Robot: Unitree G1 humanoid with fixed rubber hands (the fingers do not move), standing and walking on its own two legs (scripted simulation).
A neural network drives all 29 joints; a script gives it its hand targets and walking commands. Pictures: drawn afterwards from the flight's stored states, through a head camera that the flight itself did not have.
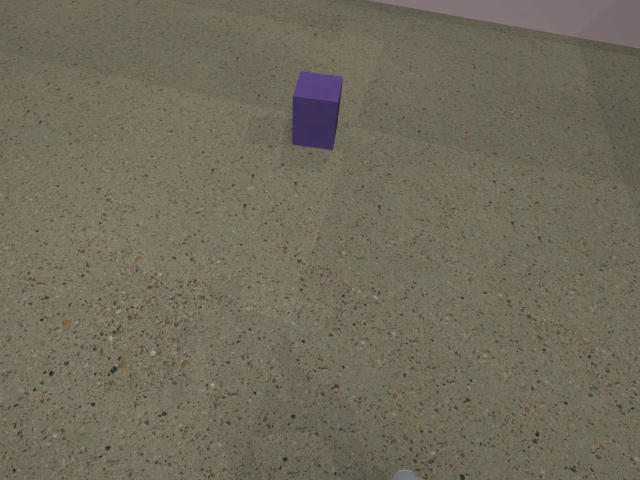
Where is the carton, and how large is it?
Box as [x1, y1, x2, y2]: [292, 71, 342, 149]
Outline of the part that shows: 301,71 293,94 292,143 332,149 337,122 342,77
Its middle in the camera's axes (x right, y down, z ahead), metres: -0.01 -0.61 +1.89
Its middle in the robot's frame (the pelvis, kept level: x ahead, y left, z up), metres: +1.75 +0.06 -0.65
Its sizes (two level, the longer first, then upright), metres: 0.217 0.204 0.267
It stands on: the floor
